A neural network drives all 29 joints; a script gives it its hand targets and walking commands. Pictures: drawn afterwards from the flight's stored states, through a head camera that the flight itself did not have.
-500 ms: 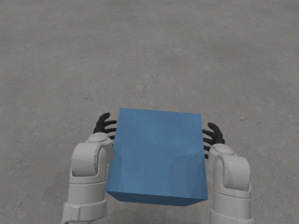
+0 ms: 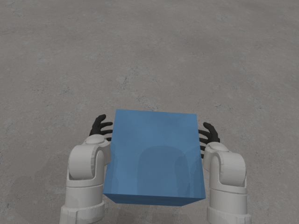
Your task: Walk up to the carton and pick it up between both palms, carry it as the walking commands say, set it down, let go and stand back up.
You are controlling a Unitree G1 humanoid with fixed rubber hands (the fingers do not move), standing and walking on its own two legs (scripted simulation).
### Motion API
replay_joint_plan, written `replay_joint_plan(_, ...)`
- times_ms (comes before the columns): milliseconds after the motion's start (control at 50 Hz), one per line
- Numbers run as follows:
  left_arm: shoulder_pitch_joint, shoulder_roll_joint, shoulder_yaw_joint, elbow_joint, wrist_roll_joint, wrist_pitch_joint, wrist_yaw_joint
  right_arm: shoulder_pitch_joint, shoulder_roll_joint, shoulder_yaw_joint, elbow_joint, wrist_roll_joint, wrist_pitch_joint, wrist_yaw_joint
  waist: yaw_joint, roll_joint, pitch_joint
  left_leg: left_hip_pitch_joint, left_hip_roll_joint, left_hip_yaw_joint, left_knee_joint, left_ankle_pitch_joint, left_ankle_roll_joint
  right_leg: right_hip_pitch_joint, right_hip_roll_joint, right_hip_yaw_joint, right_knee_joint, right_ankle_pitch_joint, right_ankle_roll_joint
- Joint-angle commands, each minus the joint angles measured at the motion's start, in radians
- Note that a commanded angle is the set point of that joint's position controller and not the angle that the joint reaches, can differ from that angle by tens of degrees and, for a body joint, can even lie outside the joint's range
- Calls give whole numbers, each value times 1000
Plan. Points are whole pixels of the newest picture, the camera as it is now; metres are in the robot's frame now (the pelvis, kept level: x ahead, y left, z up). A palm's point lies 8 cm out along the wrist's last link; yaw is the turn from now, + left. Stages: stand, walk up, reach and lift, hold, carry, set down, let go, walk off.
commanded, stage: carry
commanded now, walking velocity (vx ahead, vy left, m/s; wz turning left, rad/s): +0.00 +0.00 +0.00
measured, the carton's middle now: (152, 163) +0.29 +0.01 -0.03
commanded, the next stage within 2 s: none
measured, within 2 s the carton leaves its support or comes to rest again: neither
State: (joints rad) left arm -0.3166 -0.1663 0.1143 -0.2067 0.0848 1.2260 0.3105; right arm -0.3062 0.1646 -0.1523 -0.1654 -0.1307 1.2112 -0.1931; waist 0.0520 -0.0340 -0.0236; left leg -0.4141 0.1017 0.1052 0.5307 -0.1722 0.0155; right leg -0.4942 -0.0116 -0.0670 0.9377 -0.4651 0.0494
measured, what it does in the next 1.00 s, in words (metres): steps on the spot: right foot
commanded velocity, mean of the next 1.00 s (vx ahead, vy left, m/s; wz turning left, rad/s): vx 0.00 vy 0.00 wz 0.00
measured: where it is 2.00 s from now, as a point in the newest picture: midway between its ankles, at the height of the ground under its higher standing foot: outside the picture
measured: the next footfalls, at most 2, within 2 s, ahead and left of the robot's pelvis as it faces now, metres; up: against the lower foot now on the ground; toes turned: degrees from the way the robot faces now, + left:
right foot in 0.12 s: +0.00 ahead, -0.11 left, +0.00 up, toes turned -6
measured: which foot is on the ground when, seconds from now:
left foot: down 0.00-1.00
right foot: up 0.00-0.10, down 0.12-1.00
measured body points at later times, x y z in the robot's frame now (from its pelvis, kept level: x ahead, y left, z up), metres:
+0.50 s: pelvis -0.05 +0.01 -0.01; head -0.07 +0.02 +0.44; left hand +0.26 +0.13 +0.07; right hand +0.23 -0.16 +0.07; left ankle +0.06 +0.11 -0.74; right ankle -0.04 -0.11 -0.74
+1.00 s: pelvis -0.03 +0.01 +0.00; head -0.04 +0.02 +0.45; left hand +0.28 +0.14 +0.06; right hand +0.26 -0.15 +0.06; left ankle +0.06 +0.11 -0.74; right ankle -0.04 -0.11 -0.74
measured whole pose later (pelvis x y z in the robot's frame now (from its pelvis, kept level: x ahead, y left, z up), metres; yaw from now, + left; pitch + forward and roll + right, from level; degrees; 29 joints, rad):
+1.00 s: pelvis -0.03 +0.01 +0.00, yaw -2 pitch +3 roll -1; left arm -0.33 -0.17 0.13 -0.02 0.18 1.09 0.19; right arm -0.28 0.16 -0.15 -0.08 -0.16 1.15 -0.21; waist -0.01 0.00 -0.08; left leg -0.43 0.07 0.17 0.51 -0.12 0.04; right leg -0.31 -0.02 -0.08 0.55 -0.29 0.00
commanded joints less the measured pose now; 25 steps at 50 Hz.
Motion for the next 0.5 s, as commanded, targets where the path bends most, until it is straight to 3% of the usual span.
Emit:
replay_joint_plan(0,-462,-1070,-676,50,-453,10,-464,-544,955,636,-135,412,-19,333,-66,250,-377,310,199,-176,-151,162,129,41,-7,-21,-171,2,2)
replay_joint_plan(20,-470,-1077,-675,62,-443,16,-466,-555,967,632,-145,407,-21,330,-66,272,-394,322,206,-189,-142,206,134,70,9,-27,-252,-3,-5)
replay_joint_plan(60,-422,-1069,-650,108,-425,19,-470,-539,981,656,-103,408,-13,331,-55,190,-402,318,180,-164,-98,277,111,187,6,-31,-502,162,-18)
replay_joint_plan(80,-398,-1066,-635,150,-412,18,-476,-549,964,657,-111,404,-17,331,-63,138,-431,302,167,-150,-60,287,92,278,-8,-29,-598,209,-14)
replay_joint_plan(100,-347,-1067,-619,180,-395,20,-480,-538,951,675,-108,403,-12,330,-65,87,-420,250,146,-140,-32,223,59,335,-75,43,-651,231,-21)
replay_joint_plan(120,-343,-1072,-615,212,-368,19,-485,-586,964,676,-118,419,-13,335,-75,-6,-396,135,87,-87,-21,143,4,381,-173,133,-588,342,-47)
replay_joint_plan(140,-374,-1078,-613,175,-370,1,-492,-596,984,699,-112,434,-5,343,-71,-120,-335,130,37,-18,-45,-27,-32,303,-208,109,-550,468,-90)
replay_joint_plan(160,-417,-1108,-604,162,-377,-7,-494,-682,1002,724,-168,458,-9,351,-63,-138,-342,170,37,-16,-50,-64,-41,251,-209,103,-563,373,-92)
replay_joint_plan(200,-464,-1094,-590,125,-379,-9,-490,-710,1038,740,-171,488,-5,356,-57,-95,-279,178,34,-15,-54,-61,-47,160,-182,85,-606,154,-75)
replay_joint_plan(220,-438,-1095,-571,166,-370,-4,-483,-727,1035,747,-155,513,0,353,-55,-112,-269,177,28,-2,-44,-18,-52,146,-176,76,-609,103,-70)
replay_joint_plan(240,-433,-1093,-563,152,-354,-10,-475,-724,1024,751,-156,513,0,354,-57,-64,-295,208,40,-20,-66,8,-49,134,-163,63,-589,91,-71)
replay_joint_plan(260,-426,-1078,-556,156,-342,-10,-471,-723,1024,741,-142,519,2,359,-54,-64,-282,191,43,-22,-76,4,-45,141,-147,53,-582,17,-71)
replay_joint_plan(280,-415,-1062,-550,164,-327,-16,-462,-737,1021,739,-143,513,-2,365,-50,-8,-296,204,51,-29,-85,-33,-40,126,-135,56,-573,30,-68)
replay_joint_plan(320,-462,-1095,-569,145,-334,-21,-455,-745,1035,723,-115,520,1,373,-50,35,-279,177,53,-44,-108,-74,-35,134,-124,59,-557,8,-73)
replay_joint_plan(360,-415,-1069,-563,181,-315,-30,-451,-698,1001,700,-77,503,-2,375,-57,33,-252,149,66,-71,-146,-168,-28,107,-101,54,-542,-34,-74)
replay_joint_plan(380,-447,-1069,-575,146,-318,-32,-448,-694,1034,701,-72,495,-5,378,-52,48,-269,164,72,-83,-146,-165,-27,121,-110,75,-562,6,-74)
replay_joint_plan(400,-434,-1065,-566,163,-310,-35,-448,-681,1018,688,-60,489,-7,377,-59,27,-283,184,61,-63,-119,-145,-27,113,-122,94,-577,4,-80)
replay_joint_plan(440,-436,-1072,-584,160,-318,-42,-449,-673,1005,670,-50,478,-15,377,-62,82,-289,178,63,-69,-135,-163,-21,109,-106,81,-558,11,-80)
replay_joint_plan(460,-458,-1063,-582,161,-317,-46,-453,-647,1015,666,-26,462,-18,378,-61,29,-280,186,68,-74,-126,-151,-20,106,-120,103,-580,11,-91)
replay_joint_plan(480,-466,-1070,-576,177,-323,-49,-455,-654,1024,652,-17,449,-23,375,-65,34,-307,206,79,-80,-113,-125,-14,117,-109,90,-560,70,-83)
